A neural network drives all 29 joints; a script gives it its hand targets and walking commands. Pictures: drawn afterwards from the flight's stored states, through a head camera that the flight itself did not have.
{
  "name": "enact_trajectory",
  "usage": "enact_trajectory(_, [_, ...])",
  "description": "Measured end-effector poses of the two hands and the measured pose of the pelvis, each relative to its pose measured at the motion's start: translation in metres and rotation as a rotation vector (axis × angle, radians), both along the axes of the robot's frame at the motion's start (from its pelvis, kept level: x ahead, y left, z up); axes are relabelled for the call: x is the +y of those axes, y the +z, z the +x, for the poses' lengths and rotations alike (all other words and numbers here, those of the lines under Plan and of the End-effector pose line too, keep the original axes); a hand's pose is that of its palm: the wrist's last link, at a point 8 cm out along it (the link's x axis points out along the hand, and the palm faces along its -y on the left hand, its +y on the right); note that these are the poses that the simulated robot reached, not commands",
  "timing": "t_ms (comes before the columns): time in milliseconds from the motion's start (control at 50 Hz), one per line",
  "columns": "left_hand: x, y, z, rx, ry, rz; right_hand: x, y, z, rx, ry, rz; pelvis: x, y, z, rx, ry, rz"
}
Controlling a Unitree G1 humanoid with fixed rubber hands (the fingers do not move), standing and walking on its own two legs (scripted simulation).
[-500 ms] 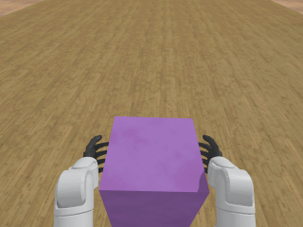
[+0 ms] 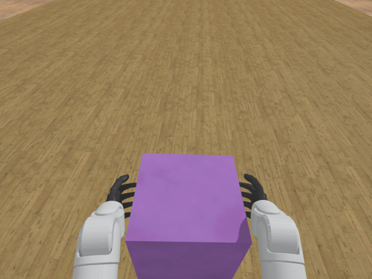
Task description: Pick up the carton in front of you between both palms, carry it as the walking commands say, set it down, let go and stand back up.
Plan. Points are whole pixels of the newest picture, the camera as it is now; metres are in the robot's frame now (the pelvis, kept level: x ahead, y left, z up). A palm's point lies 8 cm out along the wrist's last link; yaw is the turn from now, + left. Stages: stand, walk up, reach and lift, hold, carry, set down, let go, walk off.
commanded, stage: carry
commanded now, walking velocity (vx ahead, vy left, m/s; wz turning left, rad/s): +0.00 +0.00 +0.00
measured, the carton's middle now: (186, 221) +0.28 +0.00 -0.02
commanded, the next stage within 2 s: hold in 0.76 s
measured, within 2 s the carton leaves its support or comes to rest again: neither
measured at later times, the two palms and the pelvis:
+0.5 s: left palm (119, 206) +0.28 +0.15 +0.04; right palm (255, 205) +0.28 -0.15 +0.04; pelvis -0.01 +0.00 +0.00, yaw +0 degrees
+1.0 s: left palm (110, 217) +0.25 +0.16 +0.04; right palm (251, 213) +0.27 -0.14 +0.04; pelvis -0.02 +0.00 +0.01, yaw +1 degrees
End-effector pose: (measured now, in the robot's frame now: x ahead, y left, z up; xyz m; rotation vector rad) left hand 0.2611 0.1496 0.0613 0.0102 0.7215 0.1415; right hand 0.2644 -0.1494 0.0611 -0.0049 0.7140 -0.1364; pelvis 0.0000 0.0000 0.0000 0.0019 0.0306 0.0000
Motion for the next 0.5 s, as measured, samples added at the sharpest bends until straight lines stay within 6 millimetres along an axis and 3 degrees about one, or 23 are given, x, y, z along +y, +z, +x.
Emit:
enact_trajectory(280, [-0.002,-0.026,0.013,-0.025,-0.03,0.034,-0.002,-0.026,0.011,-0.026,0.023,-0.033,-0.001,0.0,-0.011,-0.001,0.0,0.003])
enact_trajectory(500, [-0.002,-0.019,0.018,-0.078,-0.025,0.03,-0.002,-0.019,0.018,-0.079,0.018,-0.024,-0.002,-0.001,-0.01,0.006,-0.001,0.003])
